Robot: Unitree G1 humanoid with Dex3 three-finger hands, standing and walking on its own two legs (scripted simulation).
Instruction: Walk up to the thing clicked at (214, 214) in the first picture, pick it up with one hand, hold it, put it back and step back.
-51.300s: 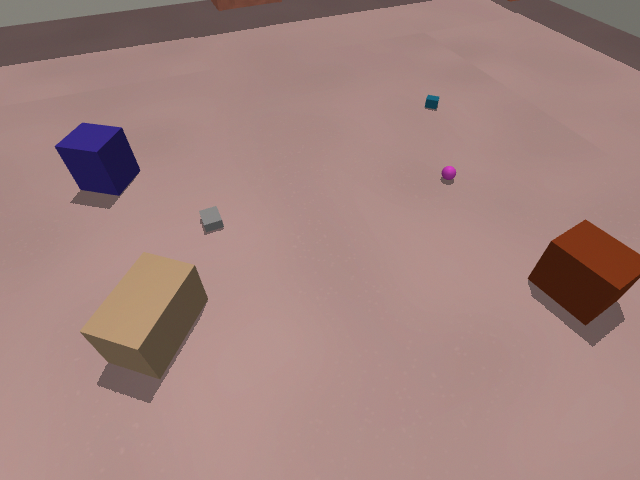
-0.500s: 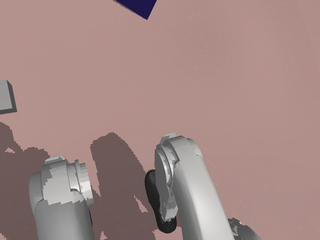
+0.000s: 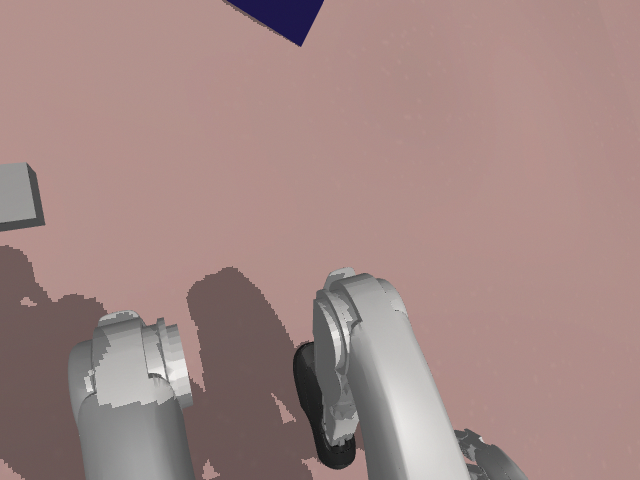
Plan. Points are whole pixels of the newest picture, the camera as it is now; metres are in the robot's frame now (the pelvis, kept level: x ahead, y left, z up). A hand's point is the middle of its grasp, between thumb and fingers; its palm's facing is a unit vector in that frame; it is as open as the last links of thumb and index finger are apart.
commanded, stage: rise first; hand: left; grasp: from above
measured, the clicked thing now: out of the picture +0.49 +0.34 -0.30
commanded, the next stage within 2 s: none
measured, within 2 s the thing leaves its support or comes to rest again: neither
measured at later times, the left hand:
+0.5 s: hand out of the picture +0.44 +0.38 -0.17, palm faces -0.45 -0.09 -0.89, open 14.1 cm
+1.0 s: hand out of the picture +0.45 +0.38 -0.17, palm faces -0.44 -0.08 -0.89, open 13.8 cm
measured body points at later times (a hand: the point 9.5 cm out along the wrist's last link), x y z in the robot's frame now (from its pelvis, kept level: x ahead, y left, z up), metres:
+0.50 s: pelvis +0.00 +0.00 +0.00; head +0.24 +0.11 +0.36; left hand +0.46 +0.38 -0.12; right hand +0.05 -0.27 -0.08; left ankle +0.07 +0.12 -0.28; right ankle +0.11 -0.13 -0.28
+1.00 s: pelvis -0.01 +0.00 +0.00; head +0.24 +0.12 +0.36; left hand +0.46 +0.38 -0.12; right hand +0.05 -0.27 -0.08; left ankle +0.07 +0.12 -0.28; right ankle +0.11 -0.13 -0.28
